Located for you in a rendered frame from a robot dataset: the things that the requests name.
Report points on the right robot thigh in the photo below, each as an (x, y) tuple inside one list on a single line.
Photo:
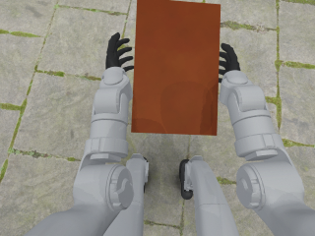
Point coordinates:
[(213, 216)]

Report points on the robot left hand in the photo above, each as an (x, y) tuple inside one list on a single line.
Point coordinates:
[(113, 54)]

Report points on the robot right hand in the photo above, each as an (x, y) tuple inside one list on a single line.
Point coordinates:
[(231, 60)]

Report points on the robot right upper arm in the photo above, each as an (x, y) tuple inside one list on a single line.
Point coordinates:
[(273, 189)]

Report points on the robot left upper arm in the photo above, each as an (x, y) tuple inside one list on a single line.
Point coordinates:
[(100, 192)]

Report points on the carton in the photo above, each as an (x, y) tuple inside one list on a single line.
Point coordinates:
[(176, 68)]

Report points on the robot right forearm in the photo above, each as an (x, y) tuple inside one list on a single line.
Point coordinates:
[(250, 118)]

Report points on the robot right foot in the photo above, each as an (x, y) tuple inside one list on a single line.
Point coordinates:
[(186, 194)]

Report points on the robot left forearm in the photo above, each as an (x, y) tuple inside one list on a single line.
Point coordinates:
[(107, 142)]

